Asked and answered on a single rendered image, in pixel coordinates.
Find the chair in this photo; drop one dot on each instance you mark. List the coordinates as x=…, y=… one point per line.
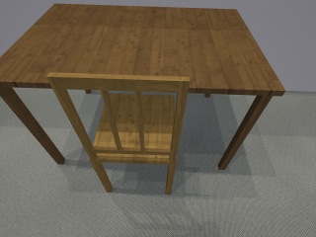
x=133, y=128

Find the table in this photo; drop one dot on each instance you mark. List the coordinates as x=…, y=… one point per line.
x=213, y=47

